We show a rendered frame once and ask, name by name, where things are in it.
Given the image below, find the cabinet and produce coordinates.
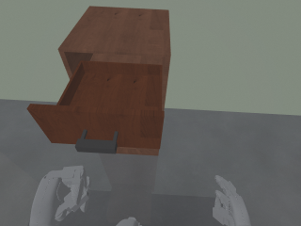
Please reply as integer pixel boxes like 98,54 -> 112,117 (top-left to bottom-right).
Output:
57,6 -> 171,156

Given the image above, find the right robot hand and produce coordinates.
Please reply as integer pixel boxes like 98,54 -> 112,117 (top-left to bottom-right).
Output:
213,175 -> 252,226

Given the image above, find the handle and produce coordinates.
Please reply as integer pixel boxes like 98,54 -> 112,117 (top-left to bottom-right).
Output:
75,129 -> 119,154

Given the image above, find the left robot hand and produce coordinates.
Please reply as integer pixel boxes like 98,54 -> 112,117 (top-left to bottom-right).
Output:
29,166 -> 91,226

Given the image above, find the drawer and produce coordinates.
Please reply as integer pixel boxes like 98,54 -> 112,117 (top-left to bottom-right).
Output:
27,60 -> 165,150

